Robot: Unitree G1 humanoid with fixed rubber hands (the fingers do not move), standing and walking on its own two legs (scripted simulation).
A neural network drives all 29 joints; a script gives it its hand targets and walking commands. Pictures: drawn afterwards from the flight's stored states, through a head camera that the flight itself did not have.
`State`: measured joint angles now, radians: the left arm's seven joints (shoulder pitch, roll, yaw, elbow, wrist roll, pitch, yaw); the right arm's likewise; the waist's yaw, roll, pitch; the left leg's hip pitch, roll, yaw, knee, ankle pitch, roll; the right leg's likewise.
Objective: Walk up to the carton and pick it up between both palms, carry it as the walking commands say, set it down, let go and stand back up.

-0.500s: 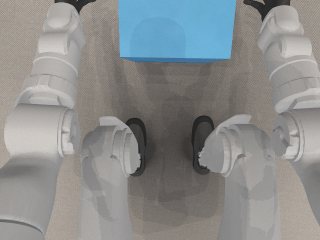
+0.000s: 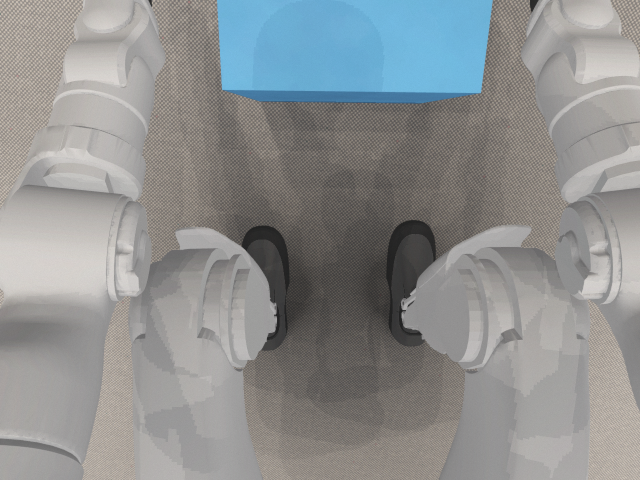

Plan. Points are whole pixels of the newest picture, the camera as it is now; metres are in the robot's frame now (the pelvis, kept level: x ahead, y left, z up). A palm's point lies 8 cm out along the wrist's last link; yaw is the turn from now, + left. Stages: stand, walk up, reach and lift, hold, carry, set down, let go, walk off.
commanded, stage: reach and lift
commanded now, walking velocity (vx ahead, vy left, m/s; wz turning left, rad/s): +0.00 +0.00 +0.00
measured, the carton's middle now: (347, 5) +0.53 +0.00 -0.25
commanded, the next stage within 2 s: none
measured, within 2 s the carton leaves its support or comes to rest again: leaves its support in 1.20 s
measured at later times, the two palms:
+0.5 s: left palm out of the picture +0.54 +0.16 -0.18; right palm out of the picture +0.54 -0.16 -0.18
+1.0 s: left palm out of the picture +0.55 +0.16 -0.18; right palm out of the picture +0.54 -0.16 -0.18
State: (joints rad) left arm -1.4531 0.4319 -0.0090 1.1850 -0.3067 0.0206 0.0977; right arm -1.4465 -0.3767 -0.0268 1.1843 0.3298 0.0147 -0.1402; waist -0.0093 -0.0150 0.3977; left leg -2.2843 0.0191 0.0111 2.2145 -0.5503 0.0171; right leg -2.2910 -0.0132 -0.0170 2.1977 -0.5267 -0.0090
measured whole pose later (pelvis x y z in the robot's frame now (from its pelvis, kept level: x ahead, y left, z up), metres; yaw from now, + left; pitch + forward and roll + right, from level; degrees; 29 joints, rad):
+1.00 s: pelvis +0.00 +0.00 -0.01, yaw -1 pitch +34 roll -1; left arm -1.54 0.34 0.04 1.25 -0.20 0.06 0.10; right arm -1.52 -0.31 -0.08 1.24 0.26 0.04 -0.14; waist 0.00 -0.02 0.41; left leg -2.30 0.02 0.00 2.24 -0.54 0.01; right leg -2.31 0.00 -0.03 2.22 -0.51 -0.01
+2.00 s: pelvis +0.01 +0.00 +0.04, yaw +0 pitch +44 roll -1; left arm -1.26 0.17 0.33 0.81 0.08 0.29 0.08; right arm -1.23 -0.13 -0.38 0.77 -0.04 0.28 -0.11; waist -0.01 0.00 0.06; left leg -2.29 -0.01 0.00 2.07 -0.55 0.01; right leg -2.28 0.01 0.00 2.06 -0.54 0.01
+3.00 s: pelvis +0.02 +0.00 +0.15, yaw +1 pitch +44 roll -1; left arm -1.04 0.02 0.44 0.69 0.23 0.38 0.03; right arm -0.99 0.02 -0.51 0.63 -0.21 0.38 -0.05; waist -0.01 0.00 -0.19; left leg -1.99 -0.03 -0.01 1.71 -0.49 0.00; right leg -1.99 0.02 0.01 1.70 -0.49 0.01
